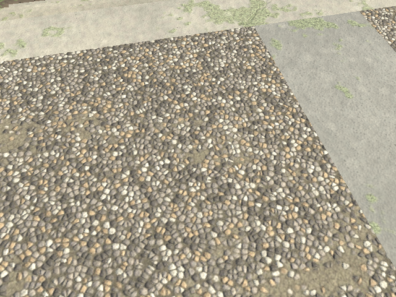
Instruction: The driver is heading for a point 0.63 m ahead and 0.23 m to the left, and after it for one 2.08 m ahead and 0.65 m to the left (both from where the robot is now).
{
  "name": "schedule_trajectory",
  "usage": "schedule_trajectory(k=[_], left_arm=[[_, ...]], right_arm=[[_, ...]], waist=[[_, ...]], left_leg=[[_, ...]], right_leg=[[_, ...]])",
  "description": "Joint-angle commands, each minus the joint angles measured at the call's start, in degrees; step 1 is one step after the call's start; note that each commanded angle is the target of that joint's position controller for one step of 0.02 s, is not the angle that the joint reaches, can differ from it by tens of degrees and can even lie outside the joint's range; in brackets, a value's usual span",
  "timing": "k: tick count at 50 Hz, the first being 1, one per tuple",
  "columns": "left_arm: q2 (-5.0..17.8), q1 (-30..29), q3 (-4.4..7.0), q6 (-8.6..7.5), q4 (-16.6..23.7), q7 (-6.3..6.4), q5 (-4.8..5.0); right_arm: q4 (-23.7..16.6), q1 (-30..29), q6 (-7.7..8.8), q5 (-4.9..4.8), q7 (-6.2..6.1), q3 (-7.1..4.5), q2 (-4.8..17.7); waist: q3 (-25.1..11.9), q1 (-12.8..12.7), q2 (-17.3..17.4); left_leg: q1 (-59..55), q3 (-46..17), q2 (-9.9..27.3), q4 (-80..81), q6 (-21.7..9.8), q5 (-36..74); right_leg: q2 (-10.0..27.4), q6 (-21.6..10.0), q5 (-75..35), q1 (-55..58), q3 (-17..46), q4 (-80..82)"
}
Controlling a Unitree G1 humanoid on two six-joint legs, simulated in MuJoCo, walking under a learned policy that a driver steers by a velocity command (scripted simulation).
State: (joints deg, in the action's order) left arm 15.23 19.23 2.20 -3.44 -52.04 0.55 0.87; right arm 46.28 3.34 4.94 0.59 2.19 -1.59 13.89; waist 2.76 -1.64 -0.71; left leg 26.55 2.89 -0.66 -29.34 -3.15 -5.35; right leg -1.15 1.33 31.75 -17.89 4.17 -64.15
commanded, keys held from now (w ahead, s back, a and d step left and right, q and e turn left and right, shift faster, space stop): no key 0.36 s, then q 0.64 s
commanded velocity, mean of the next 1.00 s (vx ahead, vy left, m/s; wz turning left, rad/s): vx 0.05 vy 0.00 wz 0.25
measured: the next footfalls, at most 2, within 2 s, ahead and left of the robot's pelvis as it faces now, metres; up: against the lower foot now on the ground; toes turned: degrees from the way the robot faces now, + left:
right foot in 0.28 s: +0.12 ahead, -0.15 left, +0.00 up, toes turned +1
right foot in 1.18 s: +0.21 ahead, -0.11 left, +0.00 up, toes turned +31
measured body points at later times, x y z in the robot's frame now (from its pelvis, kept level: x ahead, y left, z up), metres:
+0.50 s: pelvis +0.08 -0.02 +0.01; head +0.10 -0.02 +0.45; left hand +0.14 +0.25 -0.13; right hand +0.19 -0.27 -0.13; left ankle +0.11 +0.09 -0.73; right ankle +0.08 -0.15 -0.73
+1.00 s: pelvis +0.10 +0.01 +0.02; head +0.13 +0.04 +0.46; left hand +0.17 +0.32 -0.10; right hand +0.29 -0.23 -0.09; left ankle +0.11 +0.08 -0.73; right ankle +0.17 -0.15 -0.67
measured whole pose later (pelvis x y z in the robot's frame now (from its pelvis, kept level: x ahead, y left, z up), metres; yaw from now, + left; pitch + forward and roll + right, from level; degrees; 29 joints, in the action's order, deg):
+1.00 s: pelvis +0.10 +0.01 +0.02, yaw +18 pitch +3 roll -2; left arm 15.7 3.8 5.0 -0.5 -47.6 4.2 0.2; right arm 44.5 10.7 -1.0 -0.8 -1.9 -4.2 15.9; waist 1.5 1.5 -0.4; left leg 17.7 -7.2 -5.6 -24.6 -4.6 -9.1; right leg -0.6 4.8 19.5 -28.6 6.6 -49.0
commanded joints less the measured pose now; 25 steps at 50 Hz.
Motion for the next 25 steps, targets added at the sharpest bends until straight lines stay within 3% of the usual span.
schedule_trajectory(k=[1,4,7,10,13,14,15,16,17,18,22,25], left_arm=[[5.7,2.5,1.89,1.38,2.7,1.33,-0.46],[1.6,5.2,1.17,3.39,1.8,2.2,-0.84],[2.3,1.9,1.22,4.06,2.2,2.61,-1.16],[3.3,-1.3,1.68,4.61,2.4,2.53,-1.13],[2.9,-2.2,1.7,4.14,1.8,2.33,-2.17],[4.2,-2.2,1.79,3.85,2.1,2.42,-2.43],[8.4,-3.5,2.72,3.77,1.7,2.59,-1.53],[6.5,-3.6,2.69,3.47,0.6,2.19,-1.19],[4.0,-4.2,2.11,2.98,0.2,1.96,-1.52],[3.1,-5.3,1.83,2.53,0.0,1.82,-1.82],[6.4,-4.7,3.17,1.64,-0.1,2.89,-0.97],[7.5,-1.3,4.1,2.25,-0.4,4.15,-0.9]], right_arm=[[-1.0,2.8,-0.34,0.09,-0.49,-0.91,4.5],[0.2,0.3,-0.22,1.63,-0.47,-1.17,5.3],[1.6,1.0,-0.66,1.05,-1.29,-1.51,6.6],[2.6,1.1,-1.88,0.51,-2.01,-1.43,7.0],[3.9,2.3,-2.61,-0.25,-2.36,-0.43,4.5],[4.6,3.9,-2.64,-0.05,-2.34,-0.14,3.7],[4.8,6.9,-2.61,0.11,-2.31,-0.56,4.3],[5.1,6.1,-2.93,0.26,-2.68,-0.61,4.4],[5.2,5.3,-3.25,0.15,-2.98,-0.7,4.6],[5.5,5.4,-3.61,0.0,-3.26,-0.66,4.2],[4.1,2.6,-4.21,-0.71,-3.36,-1.62,6.5],[2.3,1.7,-4.71,-1.24,-3.31,-2.18,5.7]], waist=[[-10.1,0.3,3.8],[-9.4,-2.1,7.2],[-10.7,-0.8,7.4],[-7.8,0.2,7.3],[-3.9,-0.6,4.9],[-2.9,0.2,2.9],[-1.5,3.7,-3.3],[-1.0,2.9,-6.0],[-0.6,2.8,-6.1],[-0.8,3.2,-6.2],[-2.6,1.5,-3.4],[-4.5,0.0,-4.4]], left_leg=[[-16.4,-14.1,15.2,10.3,-11.4,28.3],[-6.5,-8.4,12.4,13.8,-11.2,26.4],[-6.9,-8.4,12.5,15.2,-10.8,13.9],[-4.8,-10.5,12.2,17.6,-9.2,-9.4],[-2.6,-10.5,9.2,15.9,-4.5,-22.2],[-2.4,-9.8,7.4,13.7,-2.2,-22.9],[-3.0,-6.4,3.4,11.9,-0.4,-20.4],[-8.3,-3.2,1.5,9.4,0.8,-16.0],[-11.7,-2.8,1.6,7.6,0.9,-13.0],[-13.4,-2.8,1.9,6.7,0.6,-10.9],[-7.7,-3.7,1.4,2.5,-1.2,-3.4],[-2.9,-3.2,0.2,-4.3,-1.1,1.3]], right_leg=[[6.3,1.3,-4.2,-10.3,1.0,-0.7],[5.7,2.0,-8.2,-0.1,-1.3,10.0],[6.0,1.5,-13.7,2.5,-1.4,19.1],[5.5,0.7,-17.3,4.6,-2.2,25.4],[5.1,-1.3,-22.4,9.2,-2.7,37.0],[7.9,-2.4,-24.4,9.7,0.4,40.1],[8.6,-3.8,-21.1,6.8,1.1,39.5],[7.1,-3.9,-11.3,0.4,0.7,41.5],[6.5,-3.1,-8.7,-2.5,0.7,43.3],[6.3,-2.2,-10.5,-3.3,0.4,43.9],[6.1,-2.5,-20.4,4.2,-1.6,39.1],[9.9,-5.3,-26.6,8.1,0.8,38.3]])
